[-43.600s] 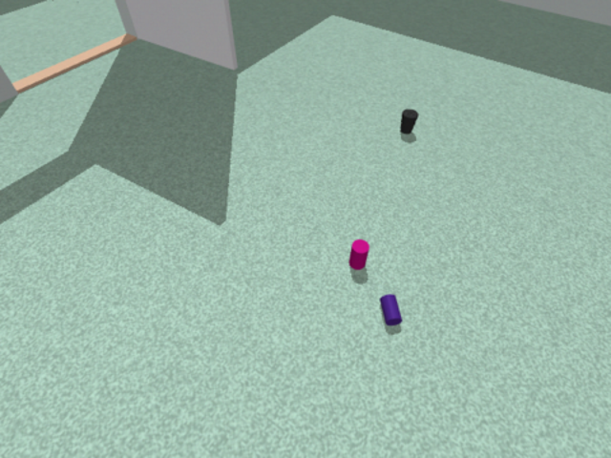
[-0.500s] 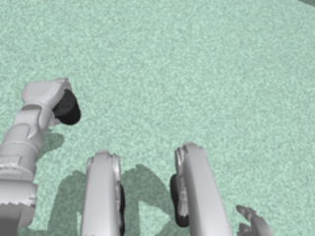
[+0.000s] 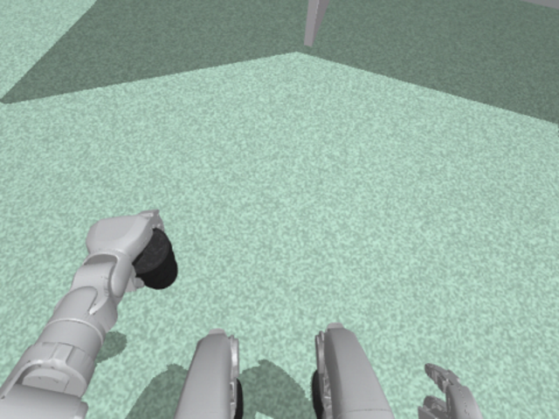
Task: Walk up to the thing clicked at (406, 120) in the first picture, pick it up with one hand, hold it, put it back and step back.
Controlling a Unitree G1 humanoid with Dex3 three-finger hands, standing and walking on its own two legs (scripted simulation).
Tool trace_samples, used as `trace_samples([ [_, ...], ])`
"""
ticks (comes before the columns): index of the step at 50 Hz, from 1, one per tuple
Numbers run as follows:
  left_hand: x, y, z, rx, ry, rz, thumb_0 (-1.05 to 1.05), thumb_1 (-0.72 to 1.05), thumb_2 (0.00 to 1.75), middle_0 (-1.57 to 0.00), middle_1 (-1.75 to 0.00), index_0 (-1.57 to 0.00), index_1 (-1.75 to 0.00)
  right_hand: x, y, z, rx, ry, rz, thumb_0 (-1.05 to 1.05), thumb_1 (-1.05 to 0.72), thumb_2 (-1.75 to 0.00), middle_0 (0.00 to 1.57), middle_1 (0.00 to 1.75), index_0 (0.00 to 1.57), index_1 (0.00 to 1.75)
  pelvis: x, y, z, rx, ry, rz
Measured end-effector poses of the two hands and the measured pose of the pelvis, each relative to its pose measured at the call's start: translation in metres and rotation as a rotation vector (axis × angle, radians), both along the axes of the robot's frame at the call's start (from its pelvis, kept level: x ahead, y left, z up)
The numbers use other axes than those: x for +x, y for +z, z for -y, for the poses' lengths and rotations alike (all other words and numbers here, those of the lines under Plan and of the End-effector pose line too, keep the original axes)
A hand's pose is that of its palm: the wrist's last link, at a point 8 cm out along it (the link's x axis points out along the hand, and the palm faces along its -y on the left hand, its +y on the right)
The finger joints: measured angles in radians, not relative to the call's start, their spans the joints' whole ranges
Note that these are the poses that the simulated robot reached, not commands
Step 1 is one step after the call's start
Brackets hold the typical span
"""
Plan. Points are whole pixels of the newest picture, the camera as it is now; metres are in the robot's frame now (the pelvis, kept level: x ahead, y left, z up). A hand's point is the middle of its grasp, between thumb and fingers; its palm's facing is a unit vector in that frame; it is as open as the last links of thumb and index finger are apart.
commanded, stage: lift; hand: left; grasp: from above
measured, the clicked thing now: (152, 262) +0.37 +0.22 -0.13
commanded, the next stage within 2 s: hold in 0.60 s
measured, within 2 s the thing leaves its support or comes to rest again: neither
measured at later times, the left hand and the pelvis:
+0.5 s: hand (113, 238) +0.35 +0.22 +0.02, palm faces -0.45 -0.07 -0.89, open 10.9 cm; pelvis +0.03 +0.00 +0.11, yaw +0 degrees
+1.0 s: hand (95, 209) +0.37 +0.22 +0.08, palm faces -0.45 -0.06 -0.89, open 10.9 cm; pelvis +0.06 +0.00 +0.14, yaw -1 degrees
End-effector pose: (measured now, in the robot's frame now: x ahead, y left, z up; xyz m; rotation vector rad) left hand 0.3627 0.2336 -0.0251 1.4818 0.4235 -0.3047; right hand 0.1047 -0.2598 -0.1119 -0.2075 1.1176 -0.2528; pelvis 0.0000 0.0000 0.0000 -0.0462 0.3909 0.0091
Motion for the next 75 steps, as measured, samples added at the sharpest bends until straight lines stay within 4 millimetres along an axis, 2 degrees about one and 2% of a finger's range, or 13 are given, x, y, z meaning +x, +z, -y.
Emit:
trace_samples([
  [6, -0.004, 0.038, 0.003, 0.009, 0.009, -0.005, 0.01, -0.08, 0.8, -0.74, -0.99, -0.42, -0.85, -0.002, 0.035, 0.0, 0.0, -0.017, 0.013, 0.01, -0.92, -0.91, 0.2, 0.3, 0.2, 0.3, 0.008, 0.036, 0.001, 0.008, -0.003, 0.06],
  [13, -0.007, 0.067, 0.006, 0.01, 0.02, -0.021, 0.01, -0.08, 0.8, -0.74, -1.0, -0.42, -0.85, -0.005, 0.068, 0.004, -0.007, -0.023, 0.015, 0.01, -0.92, -0.91, 0.2, 0.3, 0.2, 0.3, 0.018, 0.068, 0.002, 0.016, -0.006, 0.113],
  [21, -0.009, 0.092, 0.011, 0.005, 0.015, -0.015, 0.01, -0.08, 0.8, -0.74, -0.99, -0.42, -0.85, 0.001, 0.094, 0.007, -0.003, -0.021, 0.014, 0.01, -0.92, -0.91, 0.2, 0.3, 0.2, 0.3, 0.028, 0.095, 0.002, 0.025, -0.009, 0.162],
  [30, 0.0, 0.123, 0.011, 0.012, 0.034, 0.009, 0.01, -0.08, 0.8, -0.75, -0.99, -0.43, -0.85, 0.019, 0.117, 0.005, 0.01, -0.016, 0.045, 0.01, -0.91, -0.91, 0.2, 0.3, 0.2, 0.3, 0.04, 0.117, 0.003, 0.031, -0.011, 0.21],
  [38, 0.002, 0.137, 0.012, 0.006, 0.021, -0.012, 0.01, -0.08, 0.8, -0.74, -0.99, -0.42, -0.85, 0.036, 0.131, 0.003, 0.019, -0.017, 0.08, 0.01, -0.91, -0.9, 0.2, 0.3, 0.2, 0.3, 0.05, 0.13, 0.001, 0.034, -0.017, 0.237],
  [48, 0.008, 0.155, 0.01, 0.017, -0.002, -0.003, 0.01, -0.08, 0.8, -0.74, -0.99, -0.43, -0.85, 0.051, 0.141, 0.002, 0.029, -0.008, 0.096, 0.01, -0.91, -0.9, 0.2, 0.3, 0.2, 0.3, 0.059, 0.139, 0.0, 0.037, -0.019, 0.265],
  [57, 0.013, 0.169, 0.01, 0.014, -0.001, -0.011, 0.01, -0.08, 0.8, -0.74, -1.0, -0.42, -0.85, 0.058, 0.147, 0.002, 0.038, -0.012, 0.11, 0.01, -0.91, -0.9, 0.2, 0.3, 0.2, 0.3, 0.064, 0.145, 0.0, 0.038, -0.023, 0.285],
  [75, 0.002, 0.186, 0.018, 0.016, -0.021, -0.009, 0.0, -0.09, 0.82, -0.73, -1.03, -0.41, -0.88, 0.066, 0.157, 0.004, 0.053, 0.007, 0.146, 0.01, -0.91, -0.9, 0.2, 0.3, 0.2, 0.3, 0.059, 0.153, 0.005, 0.044, -0.026, 0.332],
])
